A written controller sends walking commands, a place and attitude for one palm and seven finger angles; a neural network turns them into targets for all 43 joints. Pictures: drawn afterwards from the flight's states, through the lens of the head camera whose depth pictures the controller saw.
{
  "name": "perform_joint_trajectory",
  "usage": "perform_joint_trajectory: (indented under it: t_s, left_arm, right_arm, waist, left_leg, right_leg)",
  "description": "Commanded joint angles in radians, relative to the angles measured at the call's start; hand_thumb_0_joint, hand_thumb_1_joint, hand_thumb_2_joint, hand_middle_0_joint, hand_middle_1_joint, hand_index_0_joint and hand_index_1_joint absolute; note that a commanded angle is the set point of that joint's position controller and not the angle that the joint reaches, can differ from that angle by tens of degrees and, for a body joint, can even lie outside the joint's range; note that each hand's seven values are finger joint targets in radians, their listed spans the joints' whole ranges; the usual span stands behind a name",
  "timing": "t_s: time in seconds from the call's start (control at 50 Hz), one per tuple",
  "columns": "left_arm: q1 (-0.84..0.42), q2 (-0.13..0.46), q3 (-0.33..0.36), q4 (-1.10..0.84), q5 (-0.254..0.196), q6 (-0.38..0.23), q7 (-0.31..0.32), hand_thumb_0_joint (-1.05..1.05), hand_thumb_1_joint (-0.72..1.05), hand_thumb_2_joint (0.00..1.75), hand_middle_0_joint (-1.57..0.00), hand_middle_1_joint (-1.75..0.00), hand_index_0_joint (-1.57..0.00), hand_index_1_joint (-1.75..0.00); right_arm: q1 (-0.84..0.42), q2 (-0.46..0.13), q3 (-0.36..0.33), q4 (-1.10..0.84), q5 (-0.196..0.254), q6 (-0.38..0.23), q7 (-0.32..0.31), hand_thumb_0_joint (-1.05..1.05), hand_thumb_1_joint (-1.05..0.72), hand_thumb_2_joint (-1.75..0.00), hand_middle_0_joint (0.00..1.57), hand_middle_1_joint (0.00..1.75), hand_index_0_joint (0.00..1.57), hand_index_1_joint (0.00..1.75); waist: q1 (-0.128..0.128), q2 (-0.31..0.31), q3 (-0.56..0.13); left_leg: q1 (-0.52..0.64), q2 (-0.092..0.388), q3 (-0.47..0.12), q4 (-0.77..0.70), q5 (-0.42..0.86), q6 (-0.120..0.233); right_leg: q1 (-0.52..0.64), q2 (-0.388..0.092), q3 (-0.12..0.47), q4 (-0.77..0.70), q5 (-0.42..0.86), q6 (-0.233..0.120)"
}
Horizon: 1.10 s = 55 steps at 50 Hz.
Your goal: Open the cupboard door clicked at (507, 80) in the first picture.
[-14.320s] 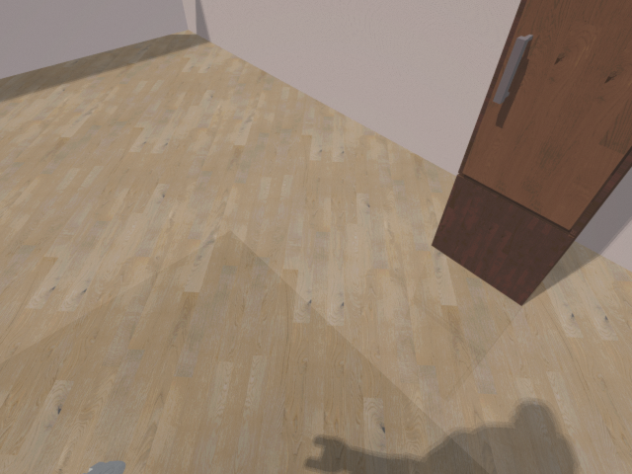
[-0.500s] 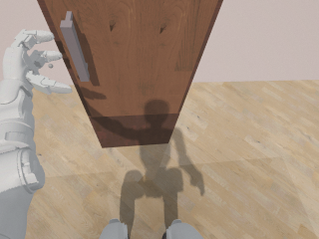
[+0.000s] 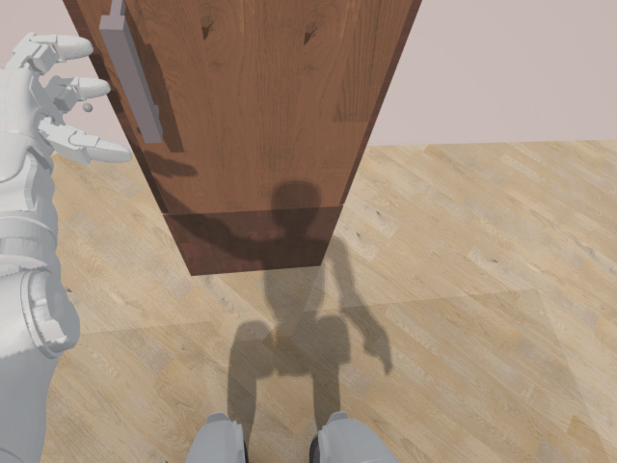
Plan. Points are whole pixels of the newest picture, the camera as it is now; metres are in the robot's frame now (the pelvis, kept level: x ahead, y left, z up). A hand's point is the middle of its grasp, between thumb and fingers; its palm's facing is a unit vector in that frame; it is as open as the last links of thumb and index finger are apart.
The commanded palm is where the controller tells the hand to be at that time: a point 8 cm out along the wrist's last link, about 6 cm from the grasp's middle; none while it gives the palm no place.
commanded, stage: slide the fingers in behind the handle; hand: left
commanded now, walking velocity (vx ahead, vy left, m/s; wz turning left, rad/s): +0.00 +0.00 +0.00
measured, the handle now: (137, 77) +0.58 +0.17 +0.10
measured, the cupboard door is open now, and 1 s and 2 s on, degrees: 0 0 0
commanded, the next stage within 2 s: close the thumb around the handle in 1.52 s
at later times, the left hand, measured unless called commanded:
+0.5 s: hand (104, 109) +0.52 +0.20 +0.10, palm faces +0.02 -1.00 +0.02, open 14.0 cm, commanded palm +0.50 +0.23 +0.10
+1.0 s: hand (146, 108) +0.52 +0.15 +0.10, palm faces +0.00 -1.00 +0.01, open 14.0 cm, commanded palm +0.50 +0.19 +0.10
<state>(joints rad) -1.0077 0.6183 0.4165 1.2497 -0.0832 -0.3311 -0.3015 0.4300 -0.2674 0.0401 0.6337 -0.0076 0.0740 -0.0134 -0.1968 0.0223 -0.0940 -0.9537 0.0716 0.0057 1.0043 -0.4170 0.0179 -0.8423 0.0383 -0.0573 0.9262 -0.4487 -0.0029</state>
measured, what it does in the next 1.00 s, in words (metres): stands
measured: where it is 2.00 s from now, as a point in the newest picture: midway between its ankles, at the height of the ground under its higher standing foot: outside the picture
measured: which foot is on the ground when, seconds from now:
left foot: down 0.00-1.00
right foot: down 0.00-1.00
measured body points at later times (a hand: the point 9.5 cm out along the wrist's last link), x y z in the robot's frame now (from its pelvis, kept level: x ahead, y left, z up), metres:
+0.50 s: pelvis +0.00 +0.00 +0.00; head +0.13 +0.03 +0.43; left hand +0.52 +0.25 +0.10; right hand -0.01 -0.26 -0.10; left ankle +0.03 +0.10 -0.68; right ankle -0.01 -0.12 -0.68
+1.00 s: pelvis +0.00 +0.00 +0.00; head +0.11 +0.02 +0.44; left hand +0.52 +0.21 +0.11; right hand -0.01 -0.26 -0.11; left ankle +0.03 +0.10 -0.68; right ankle -0.01 -0.12 -0.68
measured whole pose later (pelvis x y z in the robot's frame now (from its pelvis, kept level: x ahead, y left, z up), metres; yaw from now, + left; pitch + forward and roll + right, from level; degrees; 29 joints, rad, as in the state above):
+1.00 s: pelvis +0.00 +0.00 +0.00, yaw +0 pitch +20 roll -3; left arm -0.99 0.43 0.33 1.20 -0.07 -0.36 -0.14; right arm 0.42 -0.25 0.02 0.65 -0.03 0.06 0.03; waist -0.18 0.04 -0.12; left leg -0.94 0.06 0.01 1.00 -0.42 0.02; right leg -0.83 0.03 -0.05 0.94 -0.46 0.00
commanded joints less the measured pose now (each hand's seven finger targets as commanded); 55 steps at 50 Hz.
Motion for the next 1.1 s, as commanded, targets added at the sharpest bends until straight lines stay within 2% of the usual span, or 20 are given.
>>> perform_joint_trajectory:
  t_s: [0.0,0.04,0.12,0.18,0.22,0.28,0.34,0.4,0.48,0.5,0.58,0.6,0.66,0.68,0.7,0.74,0.78,0.8,0.9,1.08]
  left_arm:
    - [-0.445,0.239,0.021,-0.215,-0.015,-0.059,0.006,0.00,-0.50,0.30,-0.30,-1.20,-0.30,-1.20]
    - [-0.437,0.270,0.044,-0.233,-0.011,-0.061,0.012,0.00,-0.50,0.30,-0.30,-1.20,-0.30,-1.20]
    - [-0.439,0.227,0.014,-0.236,-0.007,-0.064,0.024,0.00,-0.50,0.30,-0.30,-1.20,-0.30,-1.20]
    - [-0.424,0.224,0.028,-0.263,-0.011,-0.078,0.033,0.00,-0.50,0.30,-0.30,-1.20,-0.30,-1.20]
    - [-0.418,0.191,0.004,-0.223,-0.013,-0.069,0.032,0.00,-0.50,0.30,-0.30,-1.20,-0.30,-1.20]
    - [-0.443,0.242,0.033,-0.222,-0.011,-0.069,0.036,0.00,-0.50,0.30,-0.30,-1.20,-0.30,-1.20]
    - [-0.434,0.215,0.026,-0.261,-0.010,-0.084,0.040,0.00,-0.50,0.30,-0.30,-1.20,-0.30,-1.20]
    - [-0.421,0.151,-0.010,-0.250,-0.019,-0.084,0.040,0.00,-0.50,0.30,-0.30,-1.20,-0.30,-1.20]
    - [-0.420,0.176,0.011,-0.274,-0.019,-0.077,0.047,0.00,-0.50,0.30,-0.30,-1.20,-0.30,-1.20]
    - [-0.423,0.134,-0.016,-0.275,-0.021,-0.077,0.050,0.00,-0.50,0.30,-0.30,-1.20,-0.30,-1.20]
    - [-0.413,0.122,-0.020,-0.300,-0.020,-0.089,0.067,0.00,-0.50,0.30,-0.30,-1.20,-0.30,-1.20]
    - [-0.432,0.071,-0.055,-0.309,-0.021,-0.090,0.071,0.00,-0.50,0.30,-0.30,-1.20,-0.30,-1.20]
    - [-0.408,0.112,-0.010,-0.241,-0.024,-0.081,0.086,0.00,-0.50,0.30,-0.30,-1.20,-0.30,-1.20]
    - [-0.434,0.129,-0.012,-0.255,-0.016,-0.083,0.091,0.00,-0.50,0.30,-0.30,-1.20,-0.30,-1.20]
    - [-0.451,0.082,-0.049,-0.255,-0.010,-0.083,0.094,0.00,-0.50,0.30,-0.30,-1.20,-0.30,-1.20]
    - [-0.482,0.075,-0.055,-0.270,-0.008,-0.094,0.104,0.00,-0.50,0.30,-0.30,-1.20,-0.30,-1.20]
    - [-0.479,0.094,-0.035,-0.294,-0.001,-0.113,0.117,0.00,-0.50,0.30,-0.30,-1.20,-0.30,-1.20]
    - [-0.501,0.018,-0.094,-0.291,-0.003,-0.114,0.119,0.00,-0.50,0.30,-0.30,-1.20,-0.30,-1.20]
    - [-0.468,-0.006,-0.090,-0.267,0.000,-0.100,0.151,0.00,-0.50,0.30,-0.30,-1.20,-0.30,-1.20]
    - [-0.474,0.037,-0.049,-0.259,0.030,-0.122,0.220,0.00,-0.50,0.30,-0.30,-1.20,-0.30,-1.20]
  right_arm:
    - [0.177,-0.197,-0.066,-0.045,0.000,-0.016,-0.013,0.00,-0.90,-0.90,0.20,0.30,0.20,0.30]
    - [0.183,-0.198,-0.069,-0.048,0.000,-0.014,-0.014,0.00,-0.90,-0.90,0.20,0.30,0.20,0.30]
    - [0.181,-0.193,-0.068,-0.051,-0.001,-0.013,-0.009,0.00,-0.90,-0.90,0.20,0.30,0.20,0.30]
    - [0.187,-0.192,-0.075,-0.051,-0.003,-0.016,-0.005,0.00,-0.90,-0.90,0.20,0.30,0.20,0.30]
    - [0.180,-0.190,-0.072,-0.046,-0.001,-0.016,-0.004,0.00,-0.90,-0.90,0.20,0.30,0.20,0.30]
    - [0.183,-0.198,-0.071,-0.047,0.001,-0.018,-0.010,0.00,-0.90,-0.90,0.20,0.30,0.20,0.30]
    - [0.182,-0.189,-0.074,-0.046,-0.003,-0.022,-0.005,0.00,-0.90,-0.90,0.20,0.30,0.20,0.30]
    - [0.179,-0.184,-0.077,-0.041,-0.004,-0.022,0.002,0.00,-0.90,-0.90,0.20,0.30,0.20,0.30]
    - [0.174,-0.188,-0.078,-0.048,-0.003,-0.019,0.003,0.00,-0.90,-0.90,0.20,0.30,0.20,0.30]
    - [0.168,-0.180,-0.079,-0.049,-0.003,-0.019,0.005,0.00,-0.90,-0.90,0.20,0.30,0.20,0.30]
    - [0.159,-0.178,-0.079,-0.051,-0.002,-0.018,0.011,0.00,-0.90,-0.90,0.20,0.30,0.20,0.30]
    - [0.155,-0.172,-0.080,-0.049,-0.004,-0.020,0.014,0.00,-0.90,-0.90,0.20,0.30,0.20,0.30]
    - [0.159,-0.183,-0.078,-0.046,-0.004,-0.020,0.010,0.00,-0.90,-0.90,0.20,0.30,0.20,0.30]
    - [0.153,-0.184,-0.076,-0.049,-0.002,-0.020,0.009,0.00,-0.90,-0.90,0.20,0.30,0.20,0.30]
    - [0.150,-0.177,-0.076,-0.049,-0.003,-0.023,0.010,0.00,-0.90,-0.90,0.20,0.30,0.20,0.30]
    - [0.150,-0.176,-0.077,-0.043,-0.007,-0.029,0.012,0.00,-0.90,-0.90,0.20,0.30,0.20,0.30]
    - [0.153,-0.177,-0.080,-0.043,-0.010,-0.031,0.012,0.00,-0.90,-0.90,0.20,0.30,0.20,0.30]
    - [0.149,-0.168,-0.079,-0.038,-0.010,-0.034,0.016,0.00,-0.90,-0.90,0.20,0.30,0.20,0.30]
    - [0.155,-0.171,-0.084,-0.033,-0.014,-0.033,0.025,0.00,-0.90,-0.90,0.20,0.30,0.20,0.30]
    - [0.160,-0.168,-0.079,-0.043,-0.021,-0.037,0.031,0.00,-0.90,-0.90,0.20,0.30,0.20,0.30]
  waist:
    - [-0.008,0.157,-0.467]
    - [0.002,0.159,-0.479]
    - [-0.007,0.168,-0.453]
    - [0.002,0.162,-0.498]
    - [-0.010,0.138,-0.436]
    - [-0.010,0.121,-0.437]
    - [0.001,0.163,-0.493]
    - [-0.007,0.157,-0.482]
    - [0.001,0.147,-0.494]
    - [-0.003,0.149,-0.485]
    - [0.006,0.158,-0.482]
    - [-0.007,0.169,-0.479]
    - [-0.005,0.098,-0.421]
    - [-0.006,0.121,-0.434]
    - [-0.015,0.122,-0.433]
    - [-0.015,0.152,-0.431]
    - [-0.002,0.171,-0.502]
    - [-0.020,0.178,-0.489]
    - [-0.010,0.146,-0.489]
    - [-0.004,0.080,-0.463]
  left_leg:
    - [0.488,-0.031,-0.064,-0.083,0.380,0.018]
    - [0.481,-0.032,-0.061,-0.088,0.389,0.017]
    - [0.479,-0.031,-0.060,-0.092,0.370,0.016]
    - [0.510,-0.032,-0.058,-0.088,0.403,0.016]
    - [0.471,-0.033,-0.055,-0.090,0.356,0.018]
    - [0.440,-0.035,-0.053,-0.092,0.336,0.022]
    - [0.495,-0.034,-0.056,-0.081,0.398,0.016]
    - [0.514,-0.033,-0.060,-0.078,0.421,0.014]
    - [0.502,-0.035,-0.056,-0.079,0.430,0.016]
    - [0.506,-0.038,-0.053,-0.077,0.430,0.016]
    - [0.520,-0.036,-0.058,-0.079,0.442,0.012]
    - [0.535,-0.036,-0.061,-0.079,0.440,0.010]
    - [0.471,-0.039,-0.059,-0.086,0.370,0.017]
    - [0.471,-0.040,-0.057,-0.087,0.366,0.016]
    - [0.476,-0.041,-0.061,-0.086,0.359,0.015]
    - [0.496,-0.038,-0.067,-0.085,0.352,0.011]
    - [0.539,-0.036,-0.075,-0.078,0.400,0.006]
    - [0.553,-0.035,-0.080,-0.077,0.404,0.004]
    - [0.547,-0.035,-0.078,-0.081,0.408,0.003]
    - [0.442,-0.050,-0.053,-0.091,0.334,0.014]
  right_leg:
    - [0.058,0.036,0.020,-0.117,0.323,-0.010]
    - [0.085,0.035,0.022,-0.115,0.339,-0.011]
    - [0.060,0.036,0.019,-0.117,0.319,-0.010]
    - [0.080,0.039,0.021,-0.115,0.347,-0.011]
    - [0.063,0.039,0.020,-0.124,0.317,-0.009]
    - [0.082,0.034,0.027,-0.122,0.316,-0.009]
    - [0.083,0.035,0.023,-0.110,0.353,-0.012]
    - [0.067,0.038,0.017,-0.109,0.365,-0.012]
    - [0.088,0.035,0.019,-0.104,0.386,-0.011]
    - [0.087,0.036,0.020,-0.107,0.391,-0.010]
    - [0.082,0.037,0.017,-0.101,0.393,-0.014]
    - [0.063,0.037,0.013,-0.102,0.382,-0.013]
    - [0.071,0.037,0.014,-0.113,0.339,-0.013]
    - [0.072,0.033,0.020,-0.110,0.339,-0.011]
    - [0.056,0.032,0.016,-0.108,0.326,-0.012]
    - [0.033,0.032,0.014,-0.107,0.303,-0.015]
    - [0.035,0.032,0.013,-0.091,0.324,-0.018]
    - [0.011,0.032,0.007,-0.091,0.317,-0.017]
    - [0.020,0.033,0.002,-0.093,0.323,-0.016]
    - [0.095,0.029,0.021,-0.097,0.332,-0.010]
